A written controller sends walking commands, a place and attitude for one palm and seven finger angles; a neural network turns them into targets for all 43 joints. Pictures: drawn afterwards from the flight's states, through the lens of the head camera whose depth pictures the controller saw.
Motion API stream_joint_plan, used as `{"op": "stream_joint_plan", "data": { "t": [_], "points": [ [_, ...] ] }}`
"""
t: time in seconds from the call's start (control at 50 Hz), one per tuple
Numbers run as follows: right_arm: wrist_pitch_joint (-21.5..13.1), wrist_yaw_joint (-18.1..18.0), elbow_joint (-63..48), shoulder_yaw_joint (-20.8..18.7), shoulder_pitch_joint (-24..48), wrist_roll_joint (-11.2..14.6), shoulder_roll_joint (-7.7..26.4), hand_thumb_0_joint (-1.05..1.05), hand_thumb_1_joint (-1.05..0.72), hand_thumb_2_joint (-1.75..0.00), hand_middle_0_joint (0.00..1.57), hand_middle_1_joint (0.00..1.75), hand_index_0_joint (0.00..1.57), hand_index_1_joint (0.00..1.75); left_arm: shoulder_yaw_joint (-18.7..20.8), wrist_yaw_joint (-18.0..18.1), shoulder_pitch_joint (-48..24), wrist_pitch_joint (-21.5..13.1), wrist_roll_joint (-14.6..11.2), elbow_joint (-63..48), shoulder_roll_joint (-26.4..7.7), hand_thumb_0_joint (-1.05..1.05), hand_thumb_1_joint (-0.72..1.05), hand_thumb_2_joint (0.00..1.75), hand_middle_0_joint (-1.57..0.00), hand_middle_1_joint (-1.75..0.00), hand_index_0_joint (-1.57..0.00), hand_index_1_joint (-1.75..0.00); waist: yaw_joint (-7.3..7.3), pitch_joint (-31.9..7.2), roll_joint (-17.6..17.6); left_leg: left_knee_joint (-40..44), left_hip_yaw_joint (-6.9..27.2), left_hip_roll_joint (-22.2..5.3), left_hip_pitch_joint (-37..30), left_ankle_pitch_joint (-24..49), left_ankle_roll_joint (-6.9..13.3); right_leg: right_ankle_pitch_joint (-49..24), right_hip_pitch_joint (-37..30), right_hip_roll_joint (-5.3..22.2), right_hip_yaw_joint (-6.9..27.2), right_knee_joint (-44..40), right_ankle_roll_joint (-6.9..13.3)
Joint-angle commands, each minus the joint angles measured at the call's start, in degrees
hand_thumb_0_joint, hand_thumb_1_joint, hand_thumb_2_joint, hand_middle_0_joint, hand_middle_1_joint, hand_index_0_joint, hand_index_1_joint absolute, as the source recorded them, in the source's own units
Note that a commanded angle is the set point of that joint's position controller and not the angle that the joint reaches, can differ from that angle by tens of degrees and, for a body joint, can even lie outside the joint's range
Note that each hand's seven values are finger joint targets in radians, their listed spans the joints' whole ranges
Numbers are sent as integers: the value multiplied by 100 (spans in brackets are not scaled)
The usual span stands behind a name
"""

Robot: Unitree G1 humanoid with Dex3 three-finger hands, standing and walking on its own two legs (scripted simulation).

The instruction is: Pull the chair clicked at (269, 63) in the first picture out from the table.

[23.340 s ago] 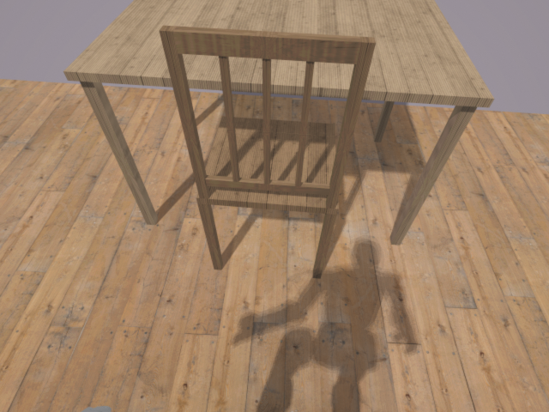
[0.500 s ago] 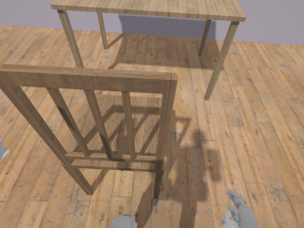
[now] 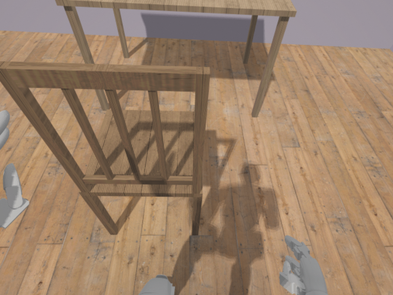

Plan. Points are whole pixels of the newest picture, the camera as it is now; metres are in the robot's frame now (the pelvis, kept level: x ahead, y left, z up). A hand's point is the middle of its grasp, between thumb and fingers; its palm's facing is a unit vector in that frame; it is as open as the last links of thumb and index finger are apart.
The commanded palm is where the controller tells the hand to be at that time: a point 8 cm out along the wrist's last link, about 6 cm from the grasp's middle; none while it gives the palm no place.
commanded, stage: stop stepping back and stand still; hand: left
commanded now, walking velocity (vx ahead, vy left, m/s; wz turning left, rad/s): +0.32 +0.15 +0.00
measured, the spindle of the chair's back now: (126, 142) +0.48 +0.23 -0.04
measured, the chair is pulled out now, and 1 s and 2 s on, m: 0.70 0.70 0.70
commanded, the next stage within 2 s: let the arm hang, fingers relaxed in 0.58 s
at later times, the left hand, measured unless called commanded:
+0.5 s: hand out of the picture +0.15 +0.28 +0.18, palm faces +0.48 -0.76 -0.44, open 7.4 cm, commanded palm +0.10 +0.32 +0.19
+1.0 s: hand out of the picture +0.02 +0.18 -0.16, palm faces +0.11 -0.98 -0.17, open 6.9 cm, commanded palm none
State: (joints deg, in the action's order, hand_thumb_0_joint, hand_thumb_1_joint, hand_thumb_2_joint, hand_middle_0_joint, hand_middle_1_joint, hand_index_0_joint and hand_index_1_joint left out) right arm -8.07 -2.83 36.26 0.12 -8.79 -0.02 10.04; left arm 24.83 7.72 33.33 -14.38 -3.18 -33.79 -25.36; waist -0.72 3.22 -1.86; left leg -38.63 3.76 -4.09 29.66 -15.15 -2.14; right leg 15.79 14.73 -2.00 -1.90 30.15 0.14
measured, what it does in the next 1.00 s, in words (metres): steps on the spot: left foot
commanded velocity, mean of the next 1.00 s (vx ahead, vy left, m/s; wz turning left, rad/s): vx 0.03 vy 0.01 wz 0.00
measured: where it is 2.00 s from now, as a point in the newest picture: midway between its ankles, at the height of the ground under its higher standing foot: outside the picture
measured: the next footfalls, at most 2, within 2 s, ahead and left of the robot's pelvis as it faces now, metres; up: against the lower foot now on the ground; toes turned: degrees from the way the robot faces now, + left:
left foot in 0.14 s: +0.03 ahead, +0.13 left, +0.00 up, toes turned +1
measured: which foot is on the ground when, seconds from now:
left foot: up 0.00-0.12, down 0.14-1.00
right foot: down 0.00-1.00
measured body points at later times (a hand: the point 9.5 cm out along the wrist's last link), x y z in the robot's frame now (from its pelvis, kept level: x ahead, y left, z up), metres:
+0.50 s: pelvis -0.03 +0.01 +0.01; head -0.04 +0.02 +0.46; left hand +0.12 +0.32 +0.20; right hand +0.13 -0.21 -0.07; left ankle -0.01 +0.13 -0.73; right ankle +0.00 -0.13 -0.73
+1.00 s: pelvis -0.03 +0.00 +0.01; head -0.01 +0.02 +0.45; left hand +0.02 +0.23 -0.15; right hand +0.03 -0.24 -0.13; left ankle -0.01 +0.13 -0.73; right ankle +0.00 -0.13 -0.73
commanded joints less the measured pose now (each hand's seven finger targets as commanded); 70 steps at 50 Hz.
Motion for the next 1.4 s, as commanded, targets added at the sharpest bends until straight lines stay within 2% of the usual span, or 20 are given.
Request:
{"op": "stream_joint_plan", "data": {
  "t": [0.0, 0.08, 0.12, 0.16, 0.2, 0.24, 0.4, 0.5, 0.64, 0.66, 0.68, 0.72, 0.74, 0.78, 0.82, 0.86, 0.98, 1.06, 1.22, 1.38],
  "points": [
    [24, -125, -829, -236, 233, 109, 662, 0, -90, -90, 20, 30, 20, 30, 857, 332, -95, 140, -94, -452, -990, 0, 90, 90, -20, -30, -20, -30, 300, -841, 843, -1328, -1, 235, -1203, -635, 152, 834, 1075, 2014, 1416, -1595, 831],
    [-248, -239, -832, -274, 164, 76, 869, 0, -90, -90, 20, 30, 20, 30, 675, 318, -400, 9, 73, -113, -919, 0, 90, 90, -20, -30, -20, -30, 182, -275, 600, 1608, -22, 105, -1316, -378, 418, 385, 172, 1176, 863, -1044, 275],
    [-356, -198, -877, -393, 95, 124, 1007, 0, -90, -90, 20, 30, 20, 30, 558, 245, -280, -73, 81, -353, -849, 0, 90, 90, -20, -30, -20, -30, 58, -485, 395, 1795, 158, -155, -1575, 940, 475, -899, -420, 853, 773, -717, 136],
    [-338, -155, -846, -310, 154, 138, 893, 0, -90, -90, 20, 30, 20, 30, 487, 201, -68, -74, 112, -276, -765, 0, 90, 90, -20, -30, -20, -30, 120, -599, -555, 2015, 341, -253, -1444, 564, 499, -533, -535, 760, 441, -615, 14],
    [-372, -150, -858, -316, 182, 128, 888, 0, -90, -90, 20, 30, 20, 30, 484, 232, -346, -117, 172, -550, -789, 0, 90, 90, -20, -30, -20, -30, 84, -450, -547, 2099, 419, -331, -1046, 301, 515, -564, -791, 639, 300, -603, -35],
    [-418, -156, -814, -356, 124, 149, 894, 0, -90, -90, 20, 30, 20, 30, 556, 262, -410, -142, 179, -618, -914, 0, 90, 90, -20, -30, -20, -30, 92, -457, -197, 2064, 348, -248, -962, 4, 478, -605, -925, 663, 370, -778, -28],
    [-381, -177, -870, -305, 75, 108, 847, 0, -90, -90, 20, 30, 20, 30, 537, 329, -451, -145, 219, -368, -724, 0, 90, 90, -20, -30, -20, -30, 119, -281, -447, 2316, 306, -189, -699, -1330, 440, 151, -788, 545, 464, -1023, 3],
    [-353, -166, -864, -280, 79, 92, 836, 0, -90, -90, 20, 30, 20, 30, 350, 307, -625, -65, 207, -247, -577, 0, 90, 90, -20, -30, -20, -30, 138, -319, -131, 2177, 254, -138, -902, -1131, 416, 191, -634, 567, 550, -1200, 9],
    [-310, -186, -823, -271, 135, 79, 816, 0, -90, -90, 20, 30, 20, 30, 430, 320, -710, -5, 180, -453, -728, 0, 90, 90, -20, -30, -20, -30, 131, -549, -191, 2085, 168, -121, -1201, -345, 399, -475, -881, 629, 521, -1200, 22],
    [-348, 380, 486, -506, 246, -27, 1642, 0, -90, -90, 20, 30, 20, 30, -1901, -560, -817, 923, 708, 4015, 323, 0, 90, 90, -20, -30, -20, -30, 296, -31, -134, 1094, 320, -66, -848, 1424, 405, -1502, 153, 684, 110, -20, 114],
    [34, 362, 632, -447, -192, -30, 1199, 0, -90, -90, 20, 30, 20, 30, -1785, -714, -728, 1339, 572, 4233, 726, 0, 90, 90, -20, -30, -20, -30, 189, -543, -150, 1193, 164, -113, -1190, 1731, 348, -1155, 175, 682, 194, -102, 110],
    [295, 323, 500, -296, -163, -107, 1029, 0, -90, -90, 20, 30, 20, 30, -1936, -748, -986, 1452, 532, 4648, 806, 0, 90, 90, -20, -30, -20, -30, 74, -567, 32, 1375, 499, -206, -859, 1058, 505, -427, 67, 656, 160, -59, 73],
    [374, 314, 521, -265, -233, -135, 955, 0, -90, -90, 20, 30, 20, 30, -1976, -743, -1161, 1457, 550, 4942, 761, 0, 90, 90, -20, -30, -20, -30, 59, -538, 748, 1276, 504, -129, -891, 1006, 518, -518, -38, 682, 214, -172, 123],
    [511, 310, 537, -247, -406, -149, 1033, 0, -90, -90, 20, 30, 20, 30, -2038, -713, -1470, 1457, 549, 5581, 617, 0, 90, 90, -20, -30, -20, -30, 105, -680, 1370, 1072, 434, 72, -1092, 1203, 487, -797, -173, 878, 437, -264, 288],
    [587, 292, 723, -199, -488, -139, 1005, 0, -90, -90, 20, 30, 20, 30, -2132, -687, -1626, 1490, 511, 6280, 573, 0, 90, 90, -20, -30, -20, -30, 113, -778, 1031, 1123, 384, 110, -1407, 1467, 460, -961, -235, 909, 461, -282, 315],
    [614, 277, 947, -145, -457, -144, 996, 0, -90, -90, 20, 30, 20, 30, -2224, -668, -1638, 1515, 476, 6956, 546, 0, 90, 90, -20, -30, -20, -30, 44, -662, 210, 1373, 421, 34, -1373, 1497, 459, -832, -350, 784, 380, -278, 238],
    [699, 197, 1584, -104, -897, -136, 644, 0, -90, -90, 20, 30, 20, 30, -2264, -630, -1357, 1477, 421, 8280, 763, 0, 90, 90, -20, -30, -20, -30, 34, -380, -883, 1631, 336, 45, -1278, 375, 426, -397, -463, 764, 345, -712, 273],
    [743, 171, 1855, -131, -1327, -111, 581, 0, -90, -90, 20, 30, 20, 30, -2340, -645, -1358, 1476, 389, 8715, 825, 0, 90, 90, -20, -30, -20, -30, 74, -80, -239, 1769, 407, -3, -1115, -114, 449, -75, -348, 740, 295, -864, 302],
    [741, 139, 2212, -109, -1821, -95, 406, 0, -90, -90, 20, 30, 20, 30, -2394, -607, -1074, 1470, 363, 9204, 978, 0, 90, 90, -20, -30, -20, -30, 85, 78, 252, 1724, 310, 22, -1160, -222, 480, 349, -87, 789, 343, -963, 340],
    [719, 114, 2391, -74, -1904, -97, 192, 0, -90, -90, 20, 30, 20, 30, -2395, -569, -964, 1471, 364, 9346, 1146, 0, 90, 90, -20, -30, -20, -30, 74, 299, 151, 1741, 267, 33, -1100, -115, 482, 318, 65, 757, 367, -913, 348]
  ]
}}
